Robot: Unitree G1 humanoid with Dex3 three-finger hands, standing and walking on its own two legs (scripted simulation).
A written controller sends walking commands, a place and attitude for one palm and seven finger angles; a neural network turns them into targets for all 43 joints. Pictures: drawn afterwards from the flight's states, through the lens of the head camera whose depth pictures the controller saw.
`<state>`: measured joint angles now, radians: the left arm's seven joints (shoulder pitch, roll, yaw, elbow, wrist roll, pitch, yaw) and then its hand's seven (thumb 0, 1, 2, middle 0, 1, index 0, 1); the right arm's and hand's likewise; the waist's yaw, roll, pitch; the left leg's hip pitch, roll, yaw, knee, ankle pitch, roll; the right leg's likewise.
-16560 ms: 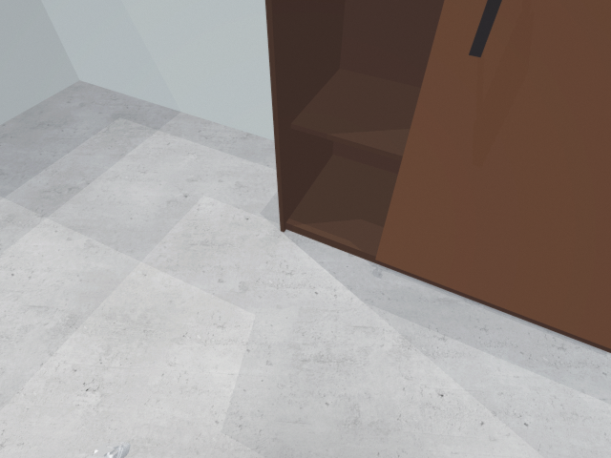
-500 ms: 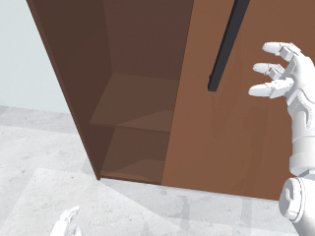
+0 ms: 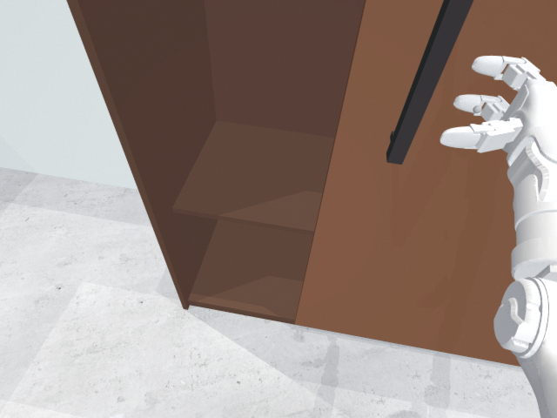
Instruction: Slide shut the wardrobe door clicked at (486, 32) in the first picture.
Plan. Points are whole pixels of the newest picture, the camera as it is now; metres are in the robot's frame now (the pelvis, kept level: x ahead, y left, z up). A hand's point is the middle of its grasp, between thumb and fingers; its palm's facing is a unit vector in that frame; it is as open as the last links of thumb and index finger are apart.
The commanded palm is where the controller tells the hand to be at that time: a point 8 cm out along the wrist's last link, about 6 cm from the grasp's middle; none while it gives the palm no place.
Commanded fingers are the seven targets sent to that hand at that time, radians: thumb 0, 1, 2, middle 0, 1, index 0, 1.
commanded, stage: move the hooked fingers beside the handle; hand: right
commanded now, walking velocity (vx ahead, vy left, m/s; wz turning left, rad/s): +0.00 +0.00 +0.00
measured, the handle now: (423, 74) +0.52 -0.12 +0.26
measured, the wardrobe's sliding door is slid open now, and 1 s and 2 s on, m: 0.41 0.41 0.41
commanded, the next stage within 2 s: feel for the door with the fingertips in 0.66 s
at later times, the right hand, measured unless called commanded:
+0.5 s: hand (467, 110) +0.47 -0.17 +0.24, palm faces +0.08 +1.00 -0.01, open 14.0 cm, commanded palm +0.44 -0.23 +0.24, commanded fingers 0.00 0.50 -0.30 0.30 1.20 0.30 1.20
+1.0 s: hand (455, 108) +0.47 -0.16 +0.25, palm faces +0.06 +1.00 +0.01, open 14.0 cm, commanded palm +0.44 -0.21 +0.24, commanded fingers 0.00 0.50 -0.30 0.30 1.20 0.30 1.20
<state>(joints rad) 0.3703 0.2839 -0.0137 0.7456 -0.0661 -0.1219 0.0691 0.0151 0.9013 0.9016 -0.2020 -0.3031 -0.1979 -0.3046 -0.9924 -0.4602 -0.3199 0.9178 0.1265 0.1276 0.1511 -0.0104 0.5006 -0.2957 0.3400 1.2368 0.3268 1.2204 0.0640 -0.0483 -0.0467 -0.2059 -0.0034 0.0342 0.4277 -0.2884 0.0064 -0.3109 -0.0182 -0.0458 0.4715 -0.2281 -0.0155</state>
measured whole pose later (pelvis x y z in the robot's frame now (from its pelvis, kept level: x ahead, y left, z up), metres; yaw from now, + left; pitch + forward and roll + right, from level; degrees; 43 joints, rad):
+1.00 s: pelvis +0.00 +0.00 +0.00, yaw +0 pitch +3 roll +0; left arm 0.34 0.28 -0.02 0.73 -0.07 -0.12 0.06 0.01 0.90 0.90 -0.20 -0.30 -0.20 -0.30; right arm -0.97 -0.38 -0.29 0.87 0.14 0.12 0.11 -0.01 0.50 -0.30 0.30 1.20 0.30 1.20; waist 0.06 -0.05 -0.05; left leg -0.21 -0.01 0.03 0.44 -0.29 0.01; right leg -0.31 -0.02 -0.04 0.47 -0.22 -0.01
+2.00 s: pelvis -0.01 +0.00 +0.00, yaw +0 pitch +3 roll +1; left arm 0.31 0.26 -0.02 0.73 -0.06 -0.13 0.06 0.01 0.90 0.90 -0.20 -0.30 -0.20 -0.30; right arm -1.01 -0.31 -0.25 0.88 0.13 0.14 0.02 -0.01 0.50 -0.30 0.31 1.20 0.30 1.20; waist 0.06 -0.05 -0.04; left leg -0.22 0.00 0.03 0.45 -0.28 0.00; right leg -0.31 -0.02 -0.05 0.48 -0.22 -0.02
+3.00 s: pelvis +0.00 +0.01 +0.00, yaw +1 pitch +3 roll +0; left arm 0.31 0.25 -0.02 0.71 -0.05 -0.08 0.04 0.01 0.90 0.90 -0.20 -0.30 -0.20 -0.30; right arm -0.98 -0.25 -0.24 0.80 0.11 0.17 -0.04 -0.01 0.50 -0.30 0.30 1.20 0.30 1.20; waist 0.05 -0.05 -0.06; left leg -0.19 -0.01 0.02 0.44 -0.29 0.02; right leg -0.28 -0.03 -0.05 0.46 -0.22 -0.01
